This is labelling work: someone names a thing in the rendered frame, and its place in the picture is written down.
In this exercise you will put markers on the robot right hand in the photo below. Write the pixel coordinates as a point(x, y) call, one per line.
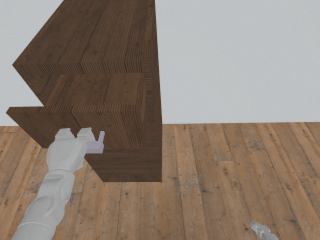
point(262, 231)

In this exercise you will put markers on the cabinet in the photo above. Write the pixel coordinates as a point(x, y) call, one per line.
point(103, 37)

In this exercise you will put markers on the robot left hand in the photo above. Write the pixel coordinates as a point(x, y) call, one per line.
point(67, 152)

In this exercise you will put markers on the robot left forearm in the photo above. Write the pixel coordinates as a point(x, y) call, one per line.
point(44, 214)

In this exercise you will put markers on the drawer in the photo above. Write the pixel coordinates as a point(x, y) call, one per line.
point(115, 103)

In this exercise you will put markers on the handle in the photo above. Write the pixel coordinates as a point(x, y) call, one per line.
point(96, 147)

